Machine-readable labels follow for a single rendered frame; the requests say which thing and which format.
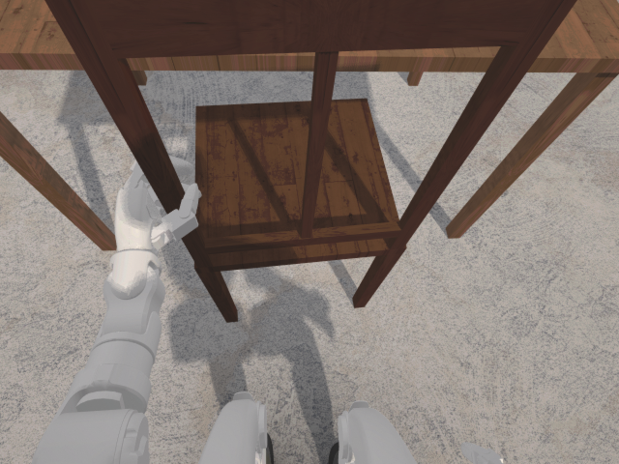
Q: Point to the left robot hand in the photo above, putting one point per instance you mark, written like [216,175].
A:
[138,209]

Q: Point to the robot thigh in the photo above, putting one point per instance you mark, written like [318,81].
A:
[367,437]
[239,431]

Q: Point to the table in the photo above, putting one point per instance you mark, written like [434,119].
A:
[585,43]

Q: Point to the right robot hand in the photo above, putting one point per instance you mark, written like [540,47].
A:
[479,455]

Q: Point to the chair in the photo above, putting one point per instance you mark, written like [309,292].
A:
[297,182]

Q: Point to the robot left upper arm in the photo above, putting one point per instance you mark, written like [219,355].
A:
[97,437]

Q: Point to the robot left forearm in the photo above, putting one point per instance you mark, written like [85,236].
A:
[117,372]

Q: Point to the robot left thigh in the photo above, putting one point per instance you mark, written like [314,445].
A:
[239,431]

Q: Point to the robot right thigh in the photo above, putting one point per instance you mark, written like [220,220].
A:
[367,437]

